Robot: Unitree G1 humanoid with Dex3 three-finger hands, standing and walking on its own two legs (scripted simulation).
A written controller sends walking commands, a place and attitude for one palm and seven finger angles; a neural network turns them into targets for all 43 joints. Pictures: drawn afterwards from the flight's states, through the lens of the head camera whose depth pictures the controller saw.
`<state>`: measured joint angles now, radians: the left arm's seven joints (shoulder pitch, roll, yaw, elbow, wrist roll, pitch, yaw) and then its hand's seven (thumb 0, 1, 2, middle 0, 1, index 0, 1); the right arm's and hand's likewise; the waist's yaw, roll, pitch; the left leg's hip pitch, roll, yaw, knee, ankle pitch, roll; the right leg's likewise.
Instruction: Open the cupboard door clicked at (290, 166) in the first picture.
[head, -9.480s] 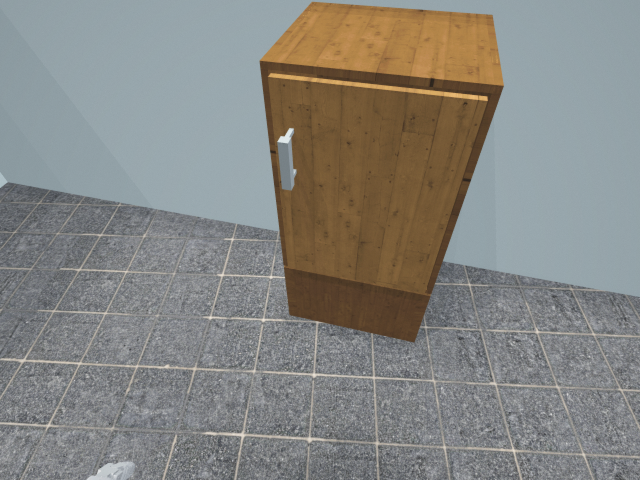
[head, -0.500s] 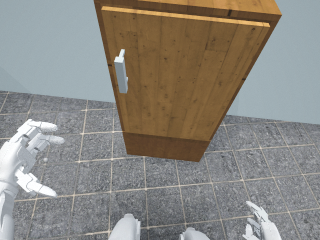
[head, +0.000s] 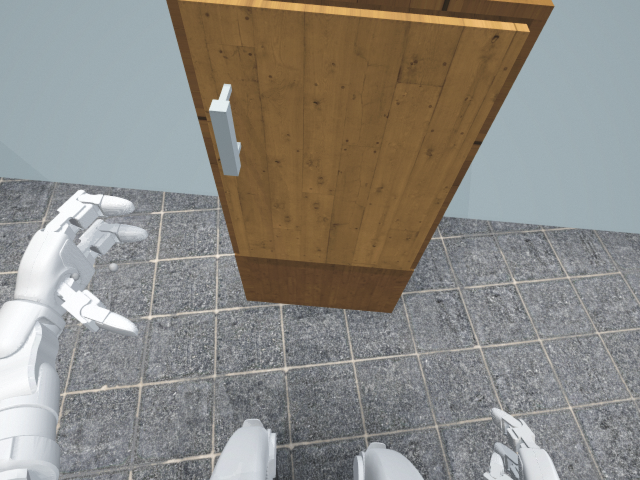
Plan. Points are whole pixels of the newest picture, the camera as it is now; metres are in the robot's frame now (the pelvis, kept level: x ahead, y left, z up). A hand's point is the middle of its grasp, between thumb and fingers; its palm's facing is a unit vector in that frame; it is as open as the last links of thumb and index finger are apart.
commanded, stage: move the hooked fingers beside the handle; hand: left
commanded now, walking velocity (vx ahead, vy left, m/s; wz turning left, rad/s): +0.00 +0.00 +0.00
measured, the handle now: (229, 131) +0.58 +0.16 +0.06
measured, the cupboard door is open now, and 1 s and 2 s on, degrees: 0 0 0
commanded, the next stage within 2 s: none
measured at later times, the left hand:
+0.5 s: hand (140, 218) +0.42 +0.24 +0.06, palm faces -0.06 -1.00 -0.03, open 14.0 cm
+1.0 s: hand (169, 174) +0.49 +0.23 +0.05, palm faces -0.05 -1.00 -0.02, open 14.0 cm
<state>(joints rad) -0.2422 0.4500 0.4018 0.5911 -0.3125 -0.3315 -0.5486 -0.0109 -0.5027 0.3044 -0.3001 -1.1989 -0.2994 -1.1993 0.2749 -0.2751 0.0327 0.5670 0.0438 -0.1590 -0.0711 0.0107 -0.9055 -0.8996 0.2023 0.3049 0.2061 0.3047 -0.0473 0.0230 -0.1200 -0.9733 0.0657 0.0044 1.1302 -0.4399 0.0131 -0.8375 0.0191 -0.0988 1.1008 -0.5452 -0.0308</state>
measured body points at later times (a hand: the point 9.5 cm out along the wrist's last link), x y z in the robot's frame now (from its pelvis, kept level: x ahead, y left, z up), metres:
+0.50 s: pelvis +0.01 +0.02 +0.00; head +0.10 +0.04 +0.44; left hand +0.41 +0.30 +0.06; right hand +0.10 -0.25 -0.10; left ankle +0.06 +0.11 -0.65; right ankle +0.00 -0.11 -0.65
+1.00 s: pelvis +0.00 +0.01 -0.01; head +0.13 +0.04 +0.42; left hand +0.49 +0.28 +0.06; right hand +0.03 -0.26 -0.12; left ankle +0.06 +0.11 -0.65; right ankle +0.00 -0.11 -0.65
